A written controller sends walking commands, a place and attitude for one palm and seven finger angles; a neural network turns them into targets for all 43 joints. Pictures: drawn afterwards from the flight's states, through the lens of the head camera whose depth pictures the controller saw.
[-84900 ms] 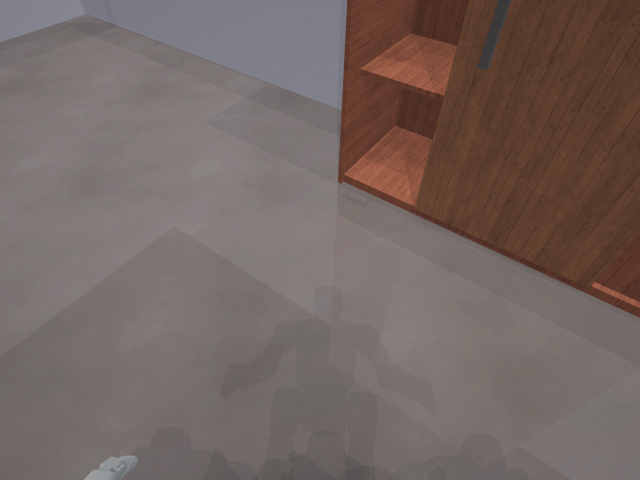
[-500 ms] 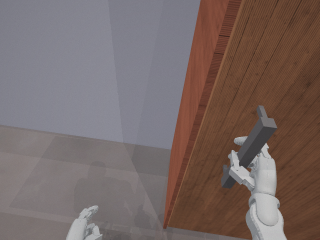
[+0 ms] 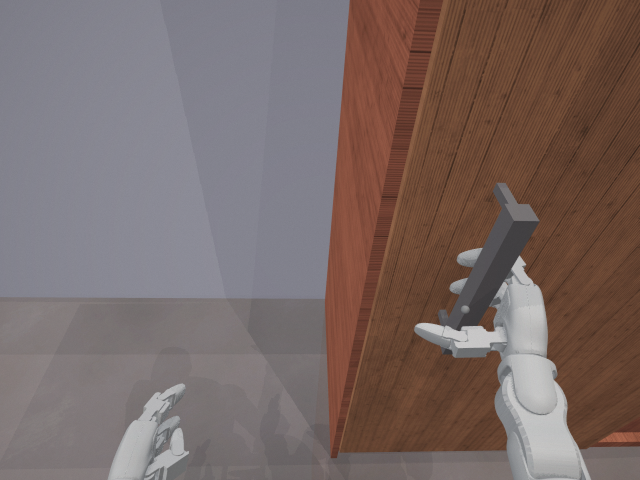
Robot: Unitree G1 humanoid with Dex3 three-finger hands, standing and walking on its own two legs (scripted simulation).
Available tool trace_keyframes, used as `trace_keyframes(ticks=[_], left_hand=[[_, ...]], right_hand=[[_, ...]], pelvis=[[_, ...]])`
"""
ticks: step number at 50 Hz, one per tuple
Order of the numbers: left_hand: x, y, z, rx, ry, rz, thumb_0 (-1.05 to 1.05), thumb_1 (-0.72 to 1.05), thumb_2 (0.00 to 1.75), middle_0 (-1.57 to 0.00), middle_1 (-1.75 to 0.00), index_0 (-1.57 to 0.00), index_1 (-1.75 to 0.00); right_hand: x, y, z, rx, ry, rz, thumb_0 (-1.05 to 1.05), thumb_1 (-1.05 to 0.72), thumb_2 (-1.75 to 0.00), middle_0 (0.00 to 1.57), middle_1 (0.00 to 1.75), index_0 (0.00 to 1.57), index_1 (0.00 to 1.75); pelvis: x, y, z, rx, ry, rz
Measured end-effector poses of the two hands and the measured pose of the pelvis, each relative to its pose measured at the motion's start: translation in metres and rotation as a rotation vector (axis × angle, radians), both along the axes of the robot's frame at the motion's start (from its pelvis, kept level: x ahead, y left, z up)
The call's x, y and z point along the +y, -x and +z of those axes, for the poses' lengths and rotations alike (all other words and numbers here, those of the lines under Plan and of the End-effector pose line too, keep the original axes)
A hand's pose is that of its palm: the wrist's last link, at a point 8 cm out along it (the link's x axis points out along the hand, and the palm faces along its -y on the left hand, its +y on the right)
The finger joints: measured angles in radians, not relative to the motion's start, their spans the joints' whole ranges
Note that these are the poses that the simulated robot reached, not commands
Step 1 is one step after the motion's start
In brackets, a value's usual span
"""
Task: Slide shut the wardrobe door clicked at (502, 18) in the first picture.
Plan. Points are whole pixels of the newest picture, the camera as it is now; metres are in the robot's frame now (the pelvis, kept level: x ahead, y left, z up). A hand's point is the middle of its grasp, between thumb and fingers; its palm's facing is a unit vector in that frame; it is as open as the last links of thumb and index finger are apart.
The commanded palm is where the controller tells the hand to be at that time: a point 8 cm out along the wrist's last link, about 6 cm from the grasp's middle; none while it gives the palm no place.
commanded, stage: loosen the grip on the handle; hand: right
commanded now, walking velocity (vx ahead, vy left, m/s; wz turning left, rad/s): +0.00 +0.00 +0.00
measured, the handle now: (472, 278) +0.34 -0.18 +0.10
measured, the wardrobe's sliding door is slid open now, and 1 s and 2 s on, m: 0.00 0.00 0.00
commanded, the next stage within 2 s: slip the hand off the handle in 0.26 s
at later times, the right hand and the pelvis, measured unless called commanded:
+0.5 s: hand (492, 313) +0.30 -0.20 +0.09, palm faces +0.14 +0.98 -0.16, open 14.5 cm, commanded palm +0.27 -0.24 +0.11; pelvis +0.04 -0.02 +0.00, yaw +0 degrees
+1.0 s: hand (542, 316) +0.30 -0.25 +0.10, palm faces +0.18 +0.97 -0.18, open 14.7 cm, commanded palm +0.25 -0.29 +0.11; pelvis +0.04 -0.02 -0.01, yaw -1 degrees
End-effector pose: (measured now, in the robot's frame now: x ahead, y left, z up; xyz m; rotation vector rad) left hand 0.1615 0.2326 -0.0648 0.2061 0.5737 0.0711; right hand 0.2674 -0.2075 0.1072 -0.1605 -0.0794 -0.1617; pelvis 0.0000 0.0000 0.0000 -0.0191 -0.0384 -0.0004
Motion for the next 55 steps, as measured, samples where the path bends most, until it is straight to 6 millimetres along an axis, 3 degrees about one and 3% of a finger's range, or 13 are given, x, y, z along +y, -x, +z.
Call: trace_keyframes(ticks=[5, 10, 20, 32, 50, 55], left_hand=[[0.009, -0.01, 0.0, -0.009, -0.009, 0.0, 0.01, 0.9, 0.9, -0.2, -0.29, -0.2, -0.3], [0.007, -0.022, -0.002, 0.003, -0.015, -0.013, 0.01, 0.9, 0.9, -0.2, -0.29, -0.2, -0.3], [-0.024, -0.042, -0.007, 0.02, -0.005, -0.063, 0.01, 0.9, 0.9, -0.2, -0.29, -0.2, -0.3], [-0.05, -0.048, -0.014, 0.035, 0.013, -0.071, 0.01, 0.9, 0.9, -0.21, -0.3, -0.2, -0.3], [-0.028, -0.042, -0.017, 0.043, -0.028, -0.032, 0.01, 0.9, 0.9, -0.2, -0.29, -0.2, -0.3], [-0.023, -0.041, -0.014, 0.024, -0.026, -0.024, 0.01, 0.9, 0.9, -0.2, -0.29, -0.2, -0.3]], right_hand=[[-0.005, -0.005, 0.001, 0.003, 0.007, 0.015, -0.01, 0.37, -0.3, 0.41, 1.33, 0.36, 1.33], [-0.015, -0.008, -0.001, 0.011, -0.004, 0.006, -0.01, 0.49, -0.24, 0.36, 1.27, 0.33, 1.27], [-0.02, -0.006, -0.004, 0.003, -0.01, 0.043, -0.01, 0.54, -0.2, 0.34, 1.21, 0.29, 1.18], [-0.059, -0.002, -0.004, 0.008, 0.015, 0.002, -0.01, 0.55, -0.2, 0.29, 1.17, 0.27, 1.16], [-0.094, 0.003, -0.003, 0.019, 0.028, -0.022, -0.01, 0.55, -0.2, 0.26, 1.15, 0.25, 1.15], [-0.093, 0.015, -0.005, 0.042, 0.024, -0.004, -0.01, 0.55, -0.2, 0.26, 1.15, 0.25, 1.15]], pelvis=[[0.005, -0.006, -0.001, 0.014, -0.009, -0.003], [0.002, -0.015, -0.001, 0.039, -0.011, -0.01], [-0.014, -0.035, -0.003, 0.076, -0.015, -0.011], [-0.027, -0.045, -0.008, 0.091, -0.024, -0.012], [-0.023, -0.044, -0.011, 0.113, -0.03, -0.022], [-0.02, -0.045, -0.011, 0.116, -0.03, -0.019]])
